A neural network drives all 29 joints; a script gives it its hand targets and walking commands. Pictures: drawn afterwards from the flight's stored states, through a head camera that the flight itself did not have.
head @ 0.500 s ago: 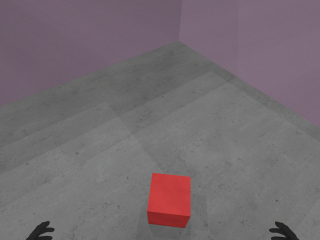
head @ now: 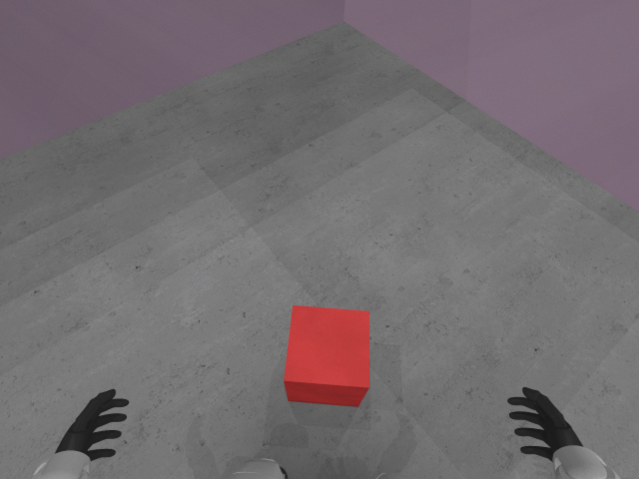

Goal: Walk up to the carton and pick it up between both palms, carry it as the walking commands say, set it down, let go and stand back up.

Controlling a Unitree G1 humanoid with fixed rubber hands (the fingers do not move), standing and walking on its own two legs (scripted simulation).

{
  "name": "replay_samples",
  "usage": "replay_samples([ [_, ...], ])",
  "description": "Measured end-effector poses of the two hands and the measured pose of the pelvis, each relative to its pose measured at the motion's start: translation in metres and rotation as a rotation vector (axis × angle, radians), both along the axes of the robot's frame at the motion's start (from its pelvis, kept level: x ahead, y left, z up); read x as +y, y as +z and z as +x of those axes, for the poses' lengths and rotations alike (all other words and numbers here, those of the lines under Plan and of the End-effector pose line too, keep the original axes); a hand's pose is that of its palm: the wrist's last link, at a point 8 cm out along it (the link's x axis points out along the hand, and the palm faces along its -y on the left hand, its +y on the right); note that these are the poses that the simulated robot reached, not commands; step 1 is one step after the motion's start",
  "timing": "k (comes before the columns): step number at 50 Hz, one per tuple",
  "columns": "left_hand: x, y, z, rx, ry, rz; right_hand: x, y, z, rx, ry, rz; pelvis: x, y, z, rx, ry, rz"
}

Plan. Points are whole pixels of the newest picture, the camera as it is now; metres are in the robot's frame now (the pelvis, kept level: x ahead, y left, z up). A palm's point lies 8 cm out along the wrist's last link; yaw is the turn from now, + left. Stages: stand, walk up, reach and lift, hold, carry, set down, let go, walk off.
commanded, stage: reach and lift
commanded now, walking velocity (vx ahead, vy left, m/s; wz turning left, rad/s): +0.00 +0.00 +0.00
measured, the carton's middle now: (326, 358) +0.44 +0.00 -0.64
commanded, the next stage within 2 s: none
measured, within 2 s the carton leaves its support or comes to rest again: neither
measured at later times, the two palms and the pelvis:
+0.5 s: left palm (139, 378) +0.24 +0.29 -0.13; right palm (501, 383) +0.27 -0.25 -0.14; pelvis +0.00 +0.00 -0.05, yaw -2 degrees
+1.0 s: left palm (205, 306) +0.38 +0.23 -0.18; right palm (456, 324) +0.38 -0.21 -0.18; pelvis -0.05 +0.01 -0.09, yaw -2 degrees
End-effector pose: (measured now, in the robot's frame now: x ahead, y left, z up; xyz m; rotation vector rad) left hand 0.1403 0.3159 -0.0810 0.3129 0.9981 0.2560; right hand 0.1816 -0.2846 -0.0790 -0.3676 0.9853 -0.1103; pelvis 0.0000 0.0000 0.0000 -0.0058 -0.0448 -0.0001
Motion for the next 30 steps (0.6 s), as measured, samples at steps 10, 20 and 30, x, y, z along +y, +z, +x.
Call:
replay_samples([
  [10, -0.010, -0.017, 0.045, -0.023, 0.022, -0.036, 0.005, -0.020, 0.034, -0.009, -0.018, 0.013, -0.008, -0.018, 0.014, 0.107, -0.045, 0.012],
  [20, -0.021, -0.039, 0.086, -0.077, -0.009, -0.058, 0.030, -0.048, 0.077, -0.076, -0.027, 0.062, -0.006, -0.037, 0.011, 0.274, -0.039, 0.009],
  [30, -0.038, -0.058, 0.128, -0.139, -0.035, -0.115, 0.039, -0.064, 0.105, -0.134, -0.050, 0.099, 0.001, -0.056, -0.020, 0.370, -0.038, 0.009],
])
